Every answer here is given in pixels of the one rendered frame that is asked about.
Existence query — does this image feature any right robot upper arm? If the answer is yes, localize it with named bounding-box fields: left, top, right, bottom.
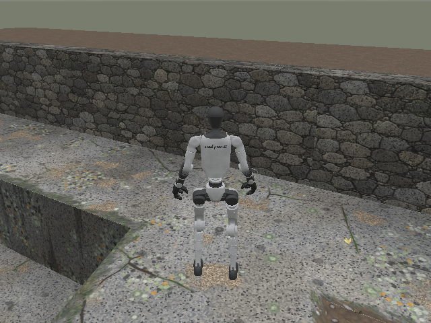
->
left=230, top=135, right=249, bottom=172

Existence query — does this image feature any left robot forearm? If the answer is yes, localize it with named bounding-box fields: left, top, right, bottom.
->
left=174, top=162, right=189, bottom=188

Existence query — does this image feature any right robot forearm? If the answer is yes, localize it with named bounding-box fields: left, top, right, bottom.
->
left=243, top=162, right=255, bottom=184

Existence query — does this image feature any robot left hand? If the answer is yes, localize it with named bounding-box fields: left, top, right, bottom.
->
left=172, top=185, right=188, bottom=200

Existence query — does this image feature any left robot foot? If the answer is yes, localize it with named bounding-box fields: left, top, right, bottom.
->
left=193, top=259, right=203, bottom=276

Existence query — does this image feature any robot right hand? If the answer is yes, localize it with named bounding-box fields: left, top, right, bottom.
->
left=241, top=182, right=257, bottom=195

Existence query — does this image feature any robot left shin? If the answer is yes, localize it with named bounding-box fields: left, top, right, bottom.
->
left=194, top=221, right=203, bottom=266

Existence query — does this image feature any left robot upper arm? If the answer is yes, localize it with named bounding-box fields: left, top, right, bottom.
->
left=183, top=135, right=201, bottom=173

